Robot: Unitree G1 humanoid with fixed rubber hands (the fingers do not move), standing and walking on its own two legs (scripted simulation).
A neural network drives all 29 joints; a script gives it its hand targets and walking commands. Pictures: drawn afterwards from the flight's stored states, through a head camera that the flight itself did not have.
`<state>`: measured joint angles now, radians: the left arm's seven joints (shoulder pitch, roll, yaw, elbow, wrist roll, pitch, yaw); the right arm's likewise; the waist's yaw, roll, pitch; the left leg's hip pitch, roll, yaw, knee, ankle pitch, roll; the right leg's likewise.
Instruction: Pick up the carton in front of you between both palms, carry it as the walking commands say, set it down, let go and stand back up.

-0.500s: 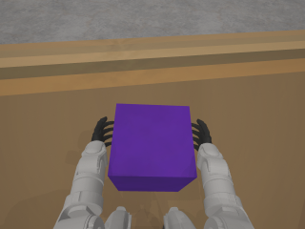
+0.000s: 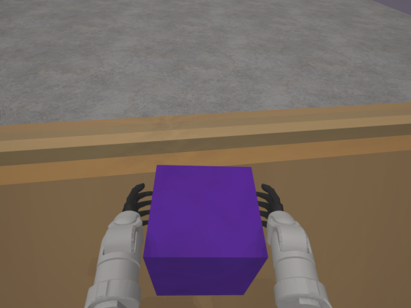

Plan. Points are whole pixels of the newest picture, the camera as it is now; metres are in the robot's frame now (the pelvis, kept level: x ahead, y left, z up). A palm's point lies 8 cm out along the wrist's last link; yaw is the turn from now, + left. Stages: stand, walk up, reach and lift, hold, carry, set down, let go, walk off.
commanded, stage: reach and lift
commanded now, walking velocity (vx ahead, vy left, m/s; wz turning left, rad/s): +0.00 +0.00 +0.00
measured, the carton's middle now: (202, 233) +0.30 +0.00 -0.05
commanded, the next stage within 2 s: hold in 0.90 s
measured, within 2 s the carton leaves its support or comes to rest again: neither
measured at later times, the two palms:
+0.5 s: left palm (132, 212) +0.30 +0.15 +0.03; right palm (274, 212) +0.30 -0.15 +0.03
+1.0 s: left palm (130, 211) +0.29 +0.15 +0.05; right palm (277, 211) +0.30 -0.15 +0.05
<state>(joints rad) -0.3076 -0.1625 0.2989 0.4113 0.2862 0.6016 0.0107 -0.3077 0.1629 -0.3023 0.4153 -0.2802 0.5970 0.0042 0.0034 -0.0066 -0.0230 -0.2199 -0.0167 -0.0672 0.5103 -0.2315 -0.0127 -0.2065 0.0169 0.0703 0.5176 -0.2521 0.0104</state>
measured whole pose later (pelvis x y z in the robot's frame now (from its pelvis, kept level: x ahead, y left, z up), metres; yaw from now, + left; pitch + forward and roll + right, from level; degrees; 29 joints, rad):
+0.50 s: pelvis +0.01 +0.00 +0.01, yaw +0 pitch -4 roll +0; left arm -0.30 -0.16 0.27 0.34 0.29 0.64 0.00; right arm -0.30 0.16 -0.27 0.34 -0.28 0.63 0.01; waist 0.00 -0.01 0.02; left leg -0.16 -0.01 -0.07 0.43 -0.20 -0.01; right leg -0.15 0.01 0.07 0.44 -0.22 0.01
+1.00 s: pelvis +0.01 +0.00 +0.01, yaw +0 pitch -6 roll +0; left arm -0.22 -0.14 0.19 0.21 0.26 0.72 0.01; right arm -0.22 0.14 -0.19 0.22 -0.25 0.71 0.00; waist 0.00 -0.01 0.02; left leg -0.08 -0.01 -0.07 0.37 -0.18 -0.01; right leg -0.07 0.01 0.07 0.38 -0.20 0.01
